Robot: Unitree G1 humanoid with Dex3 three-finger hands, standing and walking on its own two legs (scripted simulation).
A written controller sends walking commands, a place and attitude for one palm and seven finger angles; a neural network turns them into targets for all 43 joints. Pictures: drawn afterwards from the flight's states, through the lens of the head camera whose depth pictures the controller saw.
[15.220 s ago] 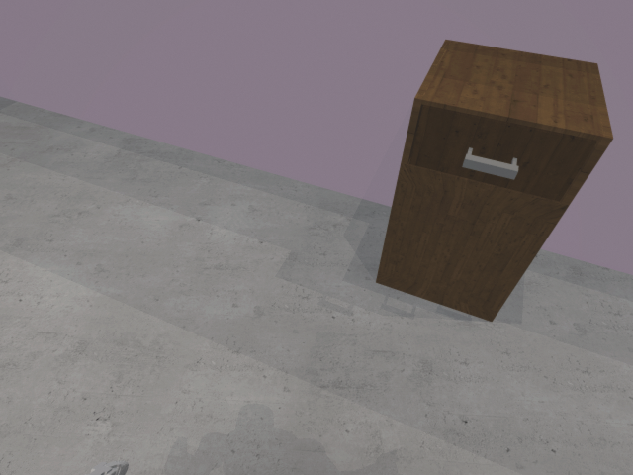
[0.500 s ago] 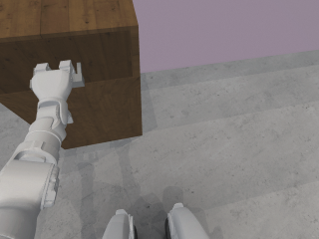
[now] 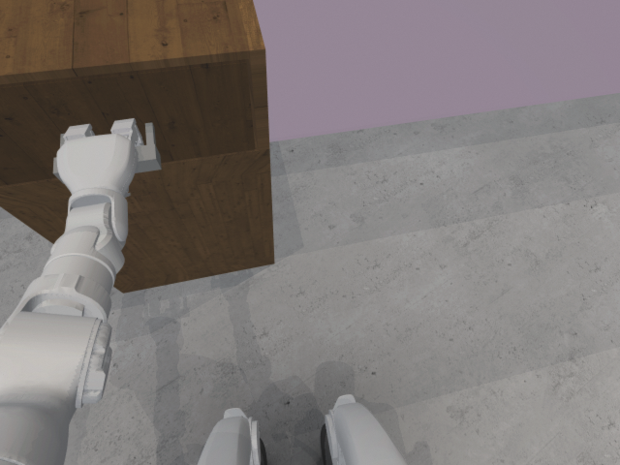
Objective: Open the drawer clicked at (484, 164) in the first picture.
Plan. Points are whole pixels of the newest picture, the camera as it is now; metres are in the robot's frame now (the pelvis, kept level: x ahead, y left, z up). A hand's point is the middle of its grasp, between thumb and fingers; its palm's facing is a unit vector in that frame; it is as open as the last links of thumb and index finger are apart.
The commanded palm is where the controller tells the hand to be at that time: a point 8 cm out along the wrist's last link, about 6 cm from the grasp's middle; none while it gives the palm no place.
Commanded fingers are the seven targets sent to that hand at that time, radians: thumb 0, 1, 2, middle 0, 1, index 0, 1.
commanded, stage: close the thumb around the handle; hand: left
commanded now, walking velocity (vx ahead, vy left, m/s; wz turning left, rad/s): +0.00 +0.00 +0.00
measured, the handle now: (109, 149) +0.54 +0.23 +0.00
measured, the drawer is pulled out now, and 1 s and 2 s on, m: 0.00 0.09 0.22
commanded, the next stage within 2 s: pull the drawer open in 0.02 s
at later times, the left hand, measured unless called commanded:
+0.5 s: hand (118, 202) +0.47 +0.22 -0.03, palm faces -0.06 -0.05 -1.00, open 5.6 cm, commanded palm +0.44 +0.21 +0.03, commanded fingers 0.00 0.90 0.90 -0.40 -1.35 -0.40 -1.35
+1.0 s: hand (119, 246) +0.41 +0.21 -0.03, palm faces -0.04 -0.04 -1.00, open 5.6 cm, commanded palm +0.37 +0.20 +0.03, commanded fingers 0.00 0.90 0.90 -0.40 -1.35 -0.40 -1.35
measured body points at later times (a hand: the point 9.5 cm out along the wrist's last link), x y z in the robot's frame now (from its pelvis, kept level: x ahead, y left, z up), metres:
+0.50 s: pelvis +0.02 +0.00 +0.02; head +0.15 +0.01 +0.45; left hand +0.47 +0.22 +0.03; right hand +0.04 -0.26 -0.12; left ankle +0.00 +0.10 -0.65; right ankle +0.01 -0.12 -0.65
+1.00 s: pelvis +0.02 +0.00 +0.03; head +0.12 +0.00 +0.47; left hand +0.40 +0.21 +0.03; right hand +0.11 -0.26 -0.11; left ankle +0.00 +0.10 -0.65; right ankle +0.01 -0.12 -0.65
